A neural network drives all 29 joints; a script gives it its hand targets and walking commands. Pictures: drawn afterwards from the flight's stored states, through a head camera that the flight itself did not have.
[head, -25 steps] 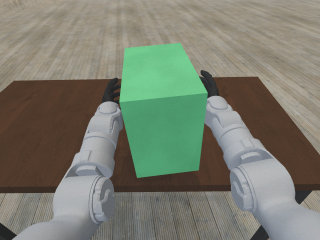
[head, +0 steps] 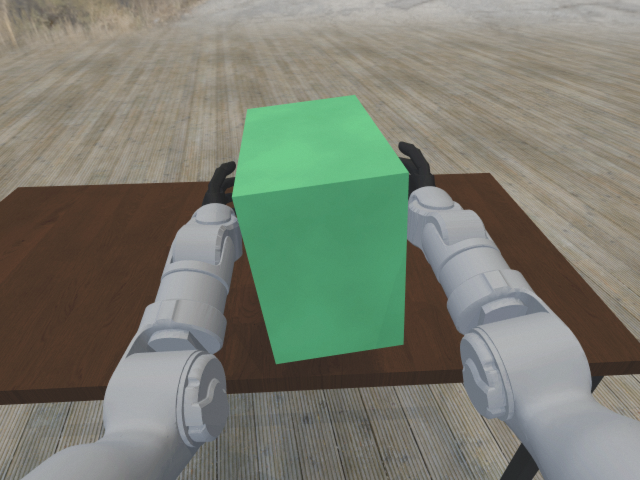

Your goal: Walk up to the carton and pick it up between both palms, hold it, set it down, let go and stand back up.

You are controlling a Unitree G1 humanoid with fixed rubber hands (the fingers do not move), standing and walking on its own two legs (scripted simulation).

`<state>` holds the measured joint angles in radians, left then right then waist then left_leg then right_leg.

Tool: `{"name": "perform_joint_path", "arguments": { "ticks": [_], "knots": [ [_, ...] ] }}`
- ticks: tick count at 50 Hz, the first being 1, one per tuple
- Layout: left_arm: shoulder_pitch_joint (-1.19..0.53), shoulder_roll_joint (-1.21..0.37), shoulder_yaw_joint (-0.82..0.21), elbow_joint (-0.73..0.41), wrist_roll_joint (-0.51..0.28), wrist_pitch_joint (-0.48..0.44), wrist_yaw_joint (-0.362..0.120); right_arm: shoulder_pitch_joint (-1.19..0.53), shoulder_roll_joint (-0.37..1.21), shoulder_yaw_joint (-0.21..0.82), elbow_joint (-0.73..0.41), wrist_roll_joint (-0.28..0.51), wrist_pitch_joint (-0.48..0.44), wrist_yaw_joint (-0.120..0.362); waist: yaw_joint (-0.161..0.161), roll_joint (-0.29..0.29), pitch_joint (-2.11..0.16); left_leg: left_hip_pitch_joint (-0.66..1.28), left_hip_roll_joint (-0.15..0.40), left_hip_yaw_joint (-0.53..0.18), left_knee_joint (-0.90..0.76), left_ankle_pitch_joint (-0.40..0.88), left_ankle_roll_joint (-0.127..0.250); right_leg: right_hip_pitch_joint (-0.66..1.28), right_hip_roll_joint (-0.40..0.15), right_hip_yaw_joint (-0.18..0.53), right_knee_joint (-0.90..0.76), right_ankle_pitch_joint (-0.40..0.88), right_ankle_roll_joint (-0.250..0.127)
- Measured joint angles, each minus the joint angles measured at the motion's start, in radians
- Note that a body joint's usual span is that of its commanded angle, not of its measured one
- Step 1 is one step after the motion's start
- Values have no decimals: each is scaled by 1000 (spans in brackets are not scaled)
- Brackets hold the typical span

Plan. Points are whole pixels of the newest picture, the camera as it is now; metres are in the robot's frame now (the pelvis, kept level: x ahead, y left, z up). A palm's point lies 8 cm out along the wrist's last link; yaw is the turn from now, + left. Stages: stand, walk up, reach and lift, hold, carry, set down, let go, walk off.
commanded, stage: reach and lift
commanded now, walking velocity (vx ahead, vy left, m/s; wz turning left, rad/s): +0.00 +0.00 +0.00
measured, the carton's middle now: (319, 217) +0.44 +0.02 +0.18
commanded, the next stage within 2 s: hold in 0.62 s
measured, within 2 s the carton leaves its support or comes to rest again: neither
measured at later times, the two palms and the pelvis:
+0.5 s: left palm (229, 206) +0.39 +0.13 +0.23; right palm (436, 190) +0.40 -0.13 +0.24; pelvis +0.00 +0.00 +0.00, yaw +0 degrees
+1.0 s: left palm (228, 194) +0.39 +0.13 +0.24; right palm (442, 180) +0.39 -0.13 +0.26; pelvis +0.00 +0.01 +0.00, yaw +0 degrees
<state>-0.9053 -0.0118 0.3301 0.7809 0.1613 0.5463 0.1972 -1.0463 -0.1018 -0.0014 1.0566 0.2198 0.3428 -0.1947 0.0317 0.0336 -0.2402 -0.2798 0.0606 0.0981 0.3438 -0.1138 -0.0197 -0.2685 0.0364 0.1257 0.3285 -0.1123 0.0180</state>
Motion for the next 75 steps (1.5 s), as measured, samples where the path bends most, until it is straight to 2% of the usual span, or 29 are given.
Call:
{"name": "perform_joint_path", "arguments": {
  "ticks": [16,39,75],
  "knots": [
    [-4,3,-29,-68,0,75,-1,-9,-18,8,-57,56,63,-14,-48,0,0,0,-2,-1,12,-6,3,6,-2,0,0,-2,5],
    [-21,5,-30,-114,0,127,-5,-22,-29,8,-110,77,124,-30,-50,0,0,0,-1,-2,18,-10,4,9,-2,0,0,-2,6],
    [-59,16,-26,-210,0,245,-24,-31,-46,8,-240,128,250,-80,-88,8,0,0,-1,-4,45,-23,8,22,-2,0,0,-1,11]
  ]
}}
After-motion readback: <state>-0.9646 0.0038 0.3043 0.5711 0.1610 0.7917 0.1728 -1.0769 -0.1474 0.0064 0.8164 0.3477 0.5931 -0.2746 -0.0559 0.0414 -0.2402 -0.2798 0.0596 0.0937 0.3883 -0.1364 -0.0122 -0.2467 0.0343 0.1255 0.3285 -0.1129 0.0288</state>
